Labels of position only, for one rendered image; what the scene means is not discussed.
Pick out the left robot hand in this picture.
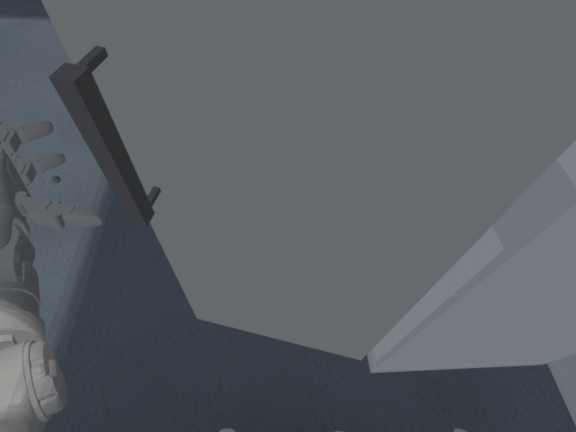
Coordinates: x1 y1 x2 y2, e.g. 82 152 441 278
0 120 103 230

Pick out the fridge door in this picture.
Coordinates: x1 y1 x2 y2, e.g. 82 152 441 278
41 0 576 360

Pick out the handle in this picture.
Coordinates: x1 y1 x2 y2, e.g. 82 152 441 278
49 46 161 226

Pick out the robot left forearm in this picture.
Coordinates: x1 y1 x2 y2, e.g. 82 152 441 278
0 208 46 350

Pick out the left robot upper arm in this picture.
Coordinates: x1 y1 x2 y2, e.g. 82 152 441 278
0 340 68 432

